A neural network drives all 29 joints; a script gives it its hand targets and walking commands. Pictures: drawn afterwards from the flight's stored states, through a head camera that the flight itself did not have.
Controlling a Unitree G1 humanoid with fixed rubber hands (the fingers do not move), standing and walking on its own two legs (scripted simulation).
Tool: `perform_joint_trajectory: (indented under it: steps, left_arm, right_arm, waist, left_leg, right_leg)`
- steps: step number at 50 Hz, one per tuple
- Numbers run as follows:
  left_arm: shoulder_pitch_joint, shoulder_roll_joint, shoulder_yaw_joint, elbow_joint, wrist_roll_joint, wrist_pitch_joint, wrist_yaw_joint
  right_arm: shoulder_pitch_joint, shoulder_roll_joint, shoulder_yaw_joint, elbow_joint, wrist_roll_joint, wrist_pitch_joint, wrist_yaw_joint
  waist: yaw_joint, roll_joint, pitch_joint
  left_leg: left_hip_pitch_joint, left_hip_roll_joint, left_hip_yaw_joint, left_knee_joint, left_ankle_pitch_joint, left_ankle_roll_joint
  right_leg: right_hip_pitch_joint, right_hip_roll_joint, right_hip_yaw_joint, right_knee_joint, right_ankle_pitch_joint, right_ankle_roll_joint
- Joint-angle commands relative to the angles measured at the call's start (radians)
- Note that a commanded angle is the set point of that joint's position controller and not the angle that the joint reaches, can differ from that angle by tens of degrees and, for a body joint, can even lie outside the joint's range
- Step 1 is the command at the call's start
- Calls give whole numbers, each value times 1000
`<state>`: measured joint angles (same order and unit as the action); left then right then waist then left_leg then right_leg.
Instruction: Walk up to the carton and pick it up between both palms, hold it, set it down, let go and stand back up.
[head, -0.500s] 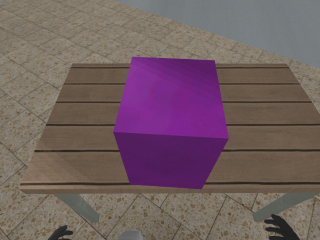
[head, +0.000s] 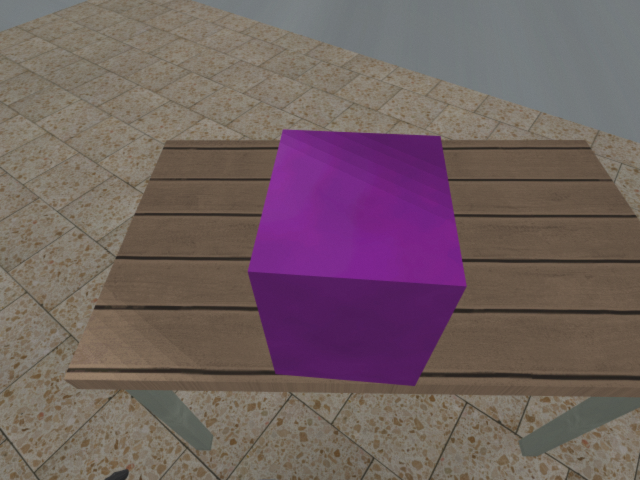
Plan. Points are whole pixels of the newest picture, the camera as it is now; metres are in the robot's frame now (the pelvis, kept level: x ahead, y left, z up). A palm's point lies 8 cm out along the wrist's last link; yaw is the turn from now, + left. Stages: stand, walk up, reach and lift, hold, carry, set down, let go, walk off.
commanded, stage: walk up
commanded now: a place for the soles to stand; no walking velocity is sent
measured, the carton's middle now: (351, 263) +0.39 -0.02 +0.02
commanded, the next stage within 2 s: reach and lift in 0.44 s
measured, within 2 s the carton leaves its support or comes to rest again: neither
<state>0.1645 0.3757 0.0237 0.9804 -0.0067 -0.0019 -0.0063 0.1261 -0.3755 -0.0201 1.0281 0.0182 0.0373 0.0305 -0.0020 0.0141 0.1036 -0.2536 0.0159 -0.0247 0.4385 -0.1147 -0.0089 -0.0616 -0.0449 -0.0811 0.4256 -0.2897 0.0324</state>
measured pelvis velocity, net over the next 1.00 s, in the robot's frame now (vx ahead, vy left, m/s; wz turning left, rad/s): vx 0.03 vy -0.01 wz -0.06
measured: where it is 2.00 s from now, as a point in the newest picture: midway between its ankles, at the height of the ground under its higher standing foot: outside the picture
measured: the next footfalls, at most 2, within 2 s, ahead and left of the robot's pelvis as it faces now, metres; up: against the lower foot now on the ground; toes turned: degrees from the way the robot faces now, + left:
none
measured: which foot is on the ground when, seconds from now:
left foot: down 0.00-1.00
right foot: down 0.00-1.00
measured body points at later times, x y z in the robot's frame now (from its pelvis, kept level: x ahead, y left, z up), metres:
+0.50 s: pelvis +0.01 +0.00 +0.00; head +0.03 +0.00 +0.45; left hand +0.08 +0.30 -0.13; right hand +0.12 -0.31 -0.13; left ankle +0.08 +0.12 -0.74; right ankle -0.03 -0.13 -0.74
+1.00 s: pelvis +0.03 -0.01 +0.00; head +0.04 -0.01 +0.45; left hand +0.20 +0.24 -0.09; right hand +0.18 -0.30 -0.09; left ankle +0.08 +0.12 -0.74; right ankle -0.03 -0.13 -0.74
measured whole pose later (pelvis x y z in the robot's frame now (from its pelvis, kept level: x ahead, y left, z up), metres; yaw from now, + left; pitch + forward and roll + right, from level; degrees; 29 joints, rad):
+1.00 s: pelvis +0.03 -0.01 +0.00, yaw -3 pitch -4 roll +1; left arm 0.17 0.25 0.09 0.41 0.01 0.41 0.01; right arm 0.09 -0.31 -0.06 0.80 0.02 -0.08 0.06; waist 0.00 -0.02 0.11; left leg -0.21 0.04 0.03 0.46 -0.18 -0.03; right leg -0.06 -0.03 -0.02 0.47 -0.35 0.02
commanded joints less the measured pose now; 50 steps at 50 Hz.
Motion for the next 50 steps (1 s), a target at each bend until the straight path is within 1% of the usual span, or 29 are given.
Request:
perform_joint_trajectory:
  steps: [1, 3, 4, 6, 9, 10, 12, 14, 15, 17, 20, 21, 22, 23, 24, 25, 26, 27, 28, 30, 31, 33, 35, 36, 37, 41, 45, 46, 50]
  left_arm:
    - [-1, 207, 51, -27, -6, -23, 13]
    - [19, 205, 45, -7, -6, -24, 17]
    - [4, 203, 48, -2, -3, -25, 19]
    - [-7, 202, 50, 4, -4, -30, 16]
    - [-13, 203, 55, 12, -2, -36, 16]
    - [-14, 206, 54, 17, -4, -33, 18]
    - [-23, 199, 59, 19, 1, -31, 19]
    - [-4, 185, 56, 24, -2, -33, 17]
    - [-10, 190, 55, 30, -2, -35, 18]
    - [-21, 196, 63, 28, -4, -34, 19]
    - [-9, 194, 62, 32, 0, -29, 20]
    - [-2, 189, 61, 28, -1, -28, 22]
    - [-13, 193, 60, 29, 3, -29, 22]
    - [-558, 194, 54, -409, -55, 175, 38]
    - [-483, 193, 38, -398, -42, 290, 52]
    - [-447, 168, 40, -436, -46, 347, 48]
    - [-404, 144, 48, -463, -39, 402, 35]
    - [-394, 151, 37, -510, -28, 450, 31]
    - [-357, 153, 27, -544, -2, 479, 29]
    - [-262, 137, 69, -604, 70, 519, 30]
    - [-215, 136, 87, -630, 77, 518, 27]
    - [-150, 126, 112, -647, 95, 529, 29]
    - [-115, 102, 130, -634, 115, 519, 29]
    - [-109, 100, 120, -633, 110, 515, 24]
    - [-125, 89, 113, -634, 114, 514, 24]
    - [-181, 72, 108, -692, 90, 452, 33]
    - [-136, 36, 113, -734, 38, 401, 29]
    - [-137, 44, 125, -735, 32, 381, 27]
    - [-114, 27, 123, -712, 14, 333, 11]
  right_arm:
    - [-70, -220, -53, -64, -1, -41, -22]
    - [-77, -212, -54, -54, 1, -43, -25]
    - [-65, -216, -54, -50, -3, -43, -26]
    - [-51, -207, -59, -32, -3, -48, -27]
    - [-53, -200, -57, -20, 3, -47, -30]
    - [-38, -197, -57, -13, 0, -48, -29]
    - [-57, -194, -55, -12, -2, -41, -33]
    - [-63, -195, -58, -12, 0, -40, -32]
    - [-63, -203, -58, -9, 2, -45, -33]
    - [-49, -191, -55, -3, -1, -44, -36]
    - [-44, -195, -55, -6, -2, -43, -40]
    - [-72, -188, -54, -10, 4, -42, -39]
    - [-65, -183, -55, -9, -2, -41, -38]
    - [-472, -44, -200, -88, -219, -160, -22]
    - [-392, -124, -210, -84, -184, -138, 19]
    - [-344, -120, -212, -121, -182, -114, 25]
    - [-315, -133, -223, -148, -153, -103, 31]
    - [-309, -130, -216, -150, -122, -88, 36]
    - [-275, -138, -202, -157, -82, -82, 39]
    - [-214, -152, -180, -129, -50, -84, 40]
    - [-178, -162, -161, -143, -21, -89, 41]
    - [-133, -165, -137, -179, -2, -89, 37]
    - [-135, -159, -107, -198, 30, -115, 33]
    - [-146, -160, -100, -200, 31, -115, 27]
    - [-167, -166, -99, -225, 23, -111, 25]
    - [-188, -141, -105, -252, 3, -135, 33]
    - [-127, -92, -100, -310, 5, -158, 30]
    - [-131, -82, -85, -344, 0, -167, 27]
    - [-76, -49, -59, -406, 6, -178, 13]
  waist:
    - [21, 6, -94]
    - [23, 48, -95]
    - [14, 39, -78]
    - [5, -10, -105]
    - [-2, -1, -105]
    - [-8, 42, -104]
    - [-6, -5, -93]
    - [2, 16, -80]
    - [1, 24, -73]
    - [0, -8, -81]
    - [-2, -10, -110]
    - [7, 0, -103]
    - [1, -19, -91]
    - [-88, -120, -132]
    - [-56, -149, -8]
    - [-62, -195, -21]
    - [-45, -156, -70]
    - [-26, -126, -129]
    - [-14, -51, -160]
    - [-12, 64, -274]
    - [-6, 78, -286]
    - [-8, 70, -299]
    - [18, 81, -318]
    - [6, 64, -299]
    - [13, 52, -267]
    - [-1, 62, -211]
    - [-17, -19, -202]
    - [-8, -57, -221]
    - [-10, -103, -185]
  left_leg:
    - [59, 116, -158, -152, -101, 58]
    - [39, 113, -161, -151, -111, 54]
    - [38, 106, -138, -150, -121, 49]
    - [102, 104, -115, -118, 14, 52]
    - [121, 94, -94, -81, 78, 52]
    - [113, 97, -111, -91, 38, 46]
    - [104, 92, -97, -93, 38, 46]
    - [95, 93, -92, -92, 14, 47]
    - [90, 99, -107, -79, 79, 52]
    - [88, 93, -100, -75, 107, 42]
    - [107, 91, -99, -49, 167, 47]
    - [99, 87, -92, -58, 137, 46]
    - [107, 88, -85, -41, 165, 41]
    - [56, -27, 83, 56, -292, -29]
    - [88, -43, 113, 112, -346, -19]
    - [168, -35, 96, 180, -368, -14]
    - [274, -19, 84, 197, -323, -18]
    - [250, 1, 78, 189, -289, -32]
    - [254, 6, 80, 178, -212, -56]
    - [229, 34, 57, 196, 117, -82]
    - [282, 16, 59, 182, 125, -85]
    - [363, -2, 48, 158, 155, -74]
    - [403, -28, 46, 155, 289, -67]
    - [392, -35, 46, 145, 257, -65]
    - [400, -46, 50, 126, 233, -55]
    - [375, -38, 43, 89, 282, -61]
    - [409, -44, 62, 41, 245, -48]
    - [398, -50, 69, 37, 240, -40]
    - [380, -60, 90, -10, 155, -24]
  right_leg:
    - [-38, -78, 69, -123, -33, -59]
    - [-24, -82, 72, -132, -39, -54]
    - [-37, -92, 80, -145, -53, -57]
    - [-43, -100, 69, -161, 19, -57]
    - [-58, -105, 67, -162, 39, -54]
    - [-58, -101, 67, -157, 15, -52]
    - [-71, -109, 52, -163, -3, -57]
    - [-75, -111, 65, -169, -4, -58]
    - [-70, -111, 61, -161, 49, -62]
    - [-50, -113, 56, -163, 47, -59]
    - [-35, -111, 44, -154, 96, -60]
    - [-40, -118, 51, -152, 94, -65]
    - [-51, -125, 46, -165, 88, -65]
    - [-335, 59, -7, 13, -196, -34]
    - [-416, 16, -13, 12, -331, -94]
    - [-483, -9, 21, 21, -384, -116]
    - [-534, -24, 18, 23, -333, -115]
    - [-489, 3, -6, 67, -237, -95]
    - [-424, 10, -10, 86, -101, -83]
    - [-271, 62, -13, 138, 144, -64]
    - [-267, 68, -20, 112, 151, -55]
    - [-292, 72, -26, 85, 192, -49]
    - [-269, 69, -23, 71, 355, -36]
    - [-260, 73, -17, 50, 354, -35]
    - [-267, 66, -14, 35, 365, -30]
    - [-259, 65, 4, 5, 418, -29]
    - [-235, 69, 8, -39, 432, -23]
    - [-219, 66, 13, -36, 464, -15]
    - [-199, 71, 20, -73, 424, -2]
